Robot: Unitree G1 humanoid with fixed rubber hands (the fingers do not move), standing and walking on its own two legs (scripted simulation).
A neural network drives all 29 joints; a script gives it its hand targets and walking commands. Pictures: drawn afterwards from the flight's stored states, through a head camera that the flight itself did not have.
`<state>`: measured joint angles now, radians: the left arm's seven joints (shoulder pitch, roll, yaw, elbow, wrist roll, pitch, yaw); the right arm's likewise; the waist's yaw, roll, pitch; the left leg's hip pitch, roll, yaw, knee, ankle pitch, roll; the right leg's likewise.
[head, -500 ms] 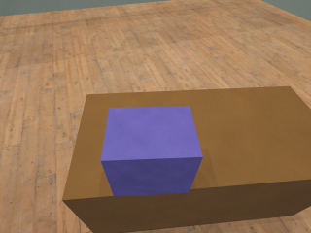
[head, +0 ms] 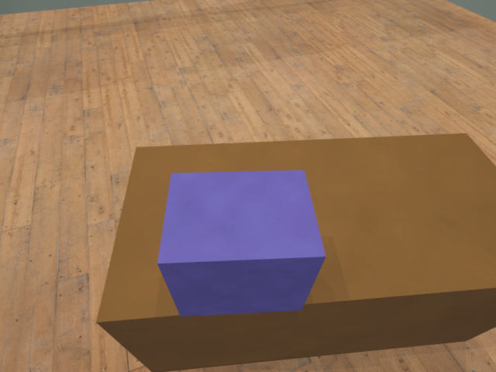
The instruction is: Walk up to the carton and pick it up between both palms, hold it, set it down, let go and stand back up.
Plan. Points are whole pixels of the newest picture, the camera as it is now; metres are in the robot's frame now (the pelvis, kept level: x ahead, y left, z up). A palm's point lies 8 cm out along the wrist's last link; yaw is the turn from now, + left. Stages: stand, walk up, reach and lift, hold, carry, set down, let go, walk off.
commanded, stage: walk up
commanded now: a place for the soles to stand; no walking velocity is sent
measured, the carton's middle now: (240, 245) +0.39 +0.04 -0.09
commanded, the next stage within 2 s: reach and lift in 0.72 s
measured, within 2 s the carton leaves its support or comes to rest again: neither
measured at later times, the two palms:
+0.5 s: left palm out of the picture +0.06 +0.30 -0.12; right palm out of the picture +0.06 -0.32 -0.09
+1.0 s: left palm (96, 360) +0.18 +0.27 -0.09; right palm out of the picture +0.14 -0.32 -0.09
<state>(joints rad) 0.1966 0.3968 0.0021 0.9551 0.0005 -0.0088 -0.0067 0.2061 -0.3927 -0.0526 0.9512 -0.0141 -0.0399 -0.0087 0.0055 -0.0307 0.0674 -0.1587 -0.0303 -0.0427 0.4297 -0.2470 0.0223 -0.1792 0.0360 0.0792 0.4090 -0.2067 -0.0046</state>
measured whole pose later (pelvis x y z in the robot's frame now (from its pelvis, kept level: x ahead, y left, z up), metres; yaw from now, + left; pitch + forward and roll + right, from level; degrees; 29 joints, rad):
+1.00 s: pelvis +0.00 -0.01 -0.02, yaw +1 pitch -5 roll +0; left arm 0.02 0.34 0.00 0.53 0.00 0.41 0.04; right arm 0.07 -0.38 -0.14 0.91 -0.04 -0.10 0.09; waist 0.01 -0.03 0.13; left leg -0.19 -0.03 -0.04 0.63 -0.36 0.01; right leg -0.21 0.04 0.06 0.62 -0.32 0.00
